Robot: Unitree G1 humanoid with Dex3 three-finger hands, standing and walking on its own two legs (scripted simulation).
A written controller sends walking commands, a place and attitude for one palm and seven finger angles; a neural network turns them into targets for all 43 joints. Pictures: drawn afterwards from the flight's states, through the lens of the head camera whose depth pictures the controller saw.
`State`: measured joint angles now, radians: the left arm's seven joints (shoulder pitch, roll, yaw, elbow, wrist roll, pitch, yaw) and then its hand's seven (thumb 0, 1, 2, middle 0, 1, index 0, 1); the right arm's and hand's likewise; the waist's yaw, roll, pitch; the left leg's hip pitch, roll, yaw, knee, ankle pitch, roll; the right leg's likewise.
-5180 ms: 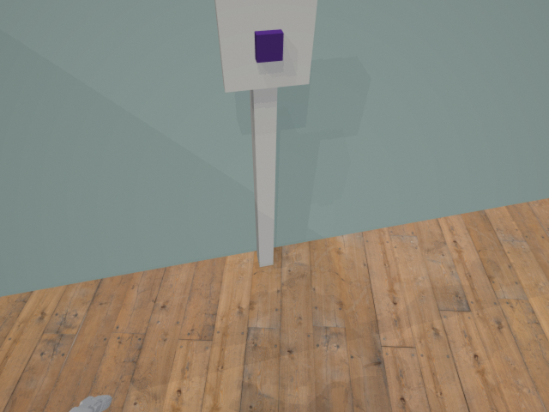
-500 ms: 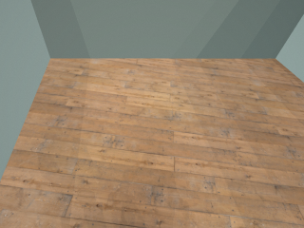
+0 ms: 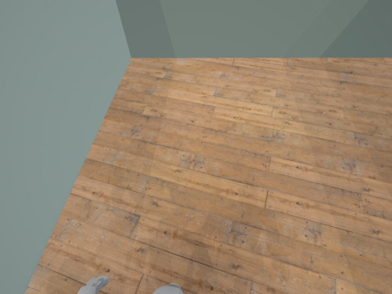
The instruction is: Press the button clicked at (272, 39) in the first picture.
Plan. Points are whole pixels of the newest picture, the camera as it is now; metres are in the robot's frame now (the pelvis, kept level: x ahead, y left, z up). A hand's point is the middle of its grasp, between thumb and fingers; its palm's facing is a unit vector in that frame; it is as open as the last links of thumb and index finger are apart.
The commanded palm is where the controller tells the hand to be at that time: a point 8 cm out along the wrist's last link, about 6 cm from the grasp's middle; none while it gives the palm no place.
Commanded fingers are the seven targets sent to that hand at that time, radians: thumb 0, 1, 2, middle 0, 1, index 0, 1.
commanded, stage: turn to face it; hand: left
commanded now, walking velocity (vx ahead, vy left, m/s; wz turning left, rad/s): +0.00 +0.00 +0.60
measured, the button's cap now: out of the picture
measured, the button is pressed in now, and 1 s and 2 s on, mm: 0 0 0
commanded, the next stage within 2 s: none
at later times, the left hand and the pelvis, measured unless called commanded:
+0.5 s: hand out of the picture -0.09 +0.26 -0.18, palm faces +0.36 -0.90 -0.25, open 7.4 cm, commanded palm none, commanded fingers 0.00 0.90 0.90 -0.20 -0.30 -0.20 -0.30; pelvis -0.04 +0.04 +0.00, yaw +19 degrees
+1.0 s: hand out of the picture -0.03 +0.24 -0.13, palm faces +0.55 -0.79 -0.28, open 7.4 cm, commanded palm none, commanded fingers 0.00 0.90 0.90 -0.20 -0.30 -0.20 -0.30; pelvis -0.04 +0.00 +0.00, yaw +36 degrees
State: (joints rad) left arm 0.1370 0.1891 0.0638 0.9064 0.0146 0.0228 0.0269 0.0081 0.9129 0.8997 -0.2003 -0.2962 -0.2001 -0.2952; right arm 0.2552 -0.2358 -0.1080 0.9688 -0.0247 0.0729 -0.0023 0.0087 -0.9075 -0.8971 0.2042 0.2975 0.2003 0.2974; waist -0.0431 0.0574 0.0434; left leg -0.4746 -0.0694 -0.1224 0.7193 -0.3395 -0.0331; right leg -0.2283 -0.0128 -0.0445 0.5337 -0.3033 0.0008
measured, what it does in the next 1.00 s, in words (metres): steps on the spot, turning left: left foot, then right foot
